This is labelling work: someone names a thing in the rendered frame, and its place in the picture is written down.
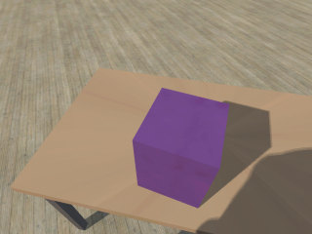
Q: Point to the table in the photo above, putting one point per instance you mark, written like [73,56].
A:
[263,185]

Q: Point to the carton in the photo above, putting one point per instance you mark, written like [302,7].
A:
[178,146]

